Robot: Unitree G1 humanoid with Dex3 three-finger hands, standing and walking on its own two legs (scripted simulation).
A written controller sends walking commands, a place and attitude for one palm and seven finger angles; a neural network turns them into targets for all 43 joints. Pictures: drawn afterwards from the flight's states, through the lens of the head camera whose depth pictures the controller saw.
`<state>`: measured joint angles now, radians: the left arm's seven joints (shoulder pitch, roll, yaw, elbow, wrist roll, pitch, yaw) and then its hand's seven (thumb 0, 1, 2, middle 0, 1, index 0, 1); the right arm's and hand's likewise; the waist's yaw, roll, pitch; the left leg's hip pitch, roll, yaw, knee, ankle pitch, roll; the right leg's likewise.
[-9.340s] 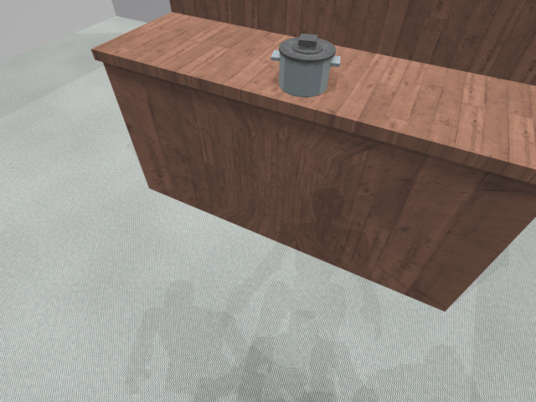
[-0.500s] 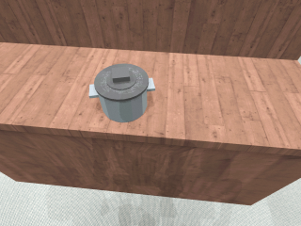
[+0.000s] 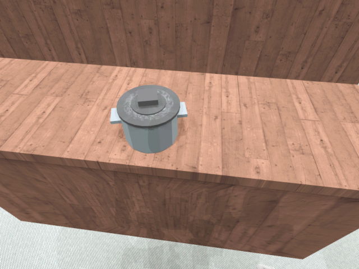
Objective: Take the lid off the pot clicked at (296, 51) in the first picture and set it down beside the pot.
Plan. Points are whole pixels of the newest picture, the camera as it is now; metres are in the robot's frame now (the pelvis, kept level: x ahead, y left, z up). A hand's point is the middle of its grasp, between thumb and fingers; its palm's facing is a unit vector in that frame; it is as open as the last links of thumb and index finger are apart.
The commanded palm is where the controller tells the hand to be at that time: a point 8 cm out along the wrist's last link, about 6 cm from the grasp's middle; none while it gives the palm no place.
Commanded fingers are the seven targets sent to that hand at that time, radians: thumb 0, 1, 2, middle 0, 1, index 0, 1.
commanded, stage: come to a stop and stand still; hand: left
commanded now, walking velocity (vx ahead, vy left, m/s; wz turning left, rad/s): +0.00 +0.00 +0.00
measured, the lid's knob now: (147, 97) +0.48 +0.12 +0.13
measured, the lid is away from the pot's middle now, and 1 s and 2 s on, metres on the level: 0.00 0.00 0.00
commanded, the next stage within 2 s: look again from close up in 0.94 s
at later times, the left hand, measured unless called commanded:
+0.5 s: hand out of the picture +0.02 +0.20 -0.16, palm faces -0.01 -0.97 -0.24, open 7.4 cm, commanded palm none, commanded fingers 0.00 0.90 0.90 -0.20 -0.30 -0.20 -0.30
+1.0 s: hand out of the picture -0.08 +0.21 -0.17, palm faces +0.03 -0.98 -0.18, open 7.4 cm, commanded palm none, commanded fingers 0.00 0.90 0.90 -0.20 -0.30 -0.20 -0.30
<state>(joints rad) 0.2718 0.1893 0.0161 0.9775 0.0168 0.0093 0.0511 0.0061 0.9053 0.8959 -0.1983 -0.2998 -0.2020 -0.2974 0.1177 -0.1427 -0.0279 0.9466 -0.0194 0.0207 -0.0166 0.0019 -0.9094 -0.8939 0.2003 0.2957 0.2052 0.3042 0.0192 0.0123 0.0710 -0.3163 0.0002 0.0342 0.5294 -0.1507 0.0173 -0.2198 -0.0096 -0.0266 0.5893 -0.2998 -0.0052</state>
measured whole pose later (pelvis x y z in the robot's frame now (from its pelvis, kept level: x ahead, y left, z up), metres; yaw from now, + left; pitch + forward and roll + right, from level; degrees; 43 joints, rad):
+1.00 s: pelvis -0.06 +0.04 +0.00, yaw -1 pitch -2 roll -1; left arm 0.37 0.14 0.01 1.08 0.02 0.01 0.04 0.01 0.90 0.90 -0.20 -0.30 -0.20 -0.30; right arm 0.28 -0.15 -0.04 1.06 -0.02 0.01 -0.02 0.01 -0.93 -0.89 0.20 0.30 0.20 0.30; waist 0.01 0.00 0.02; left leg -0.32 -0.05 0.03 0.52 -0.17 0.07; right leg -0.31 -0.03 0.03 0.52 -0.23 0.01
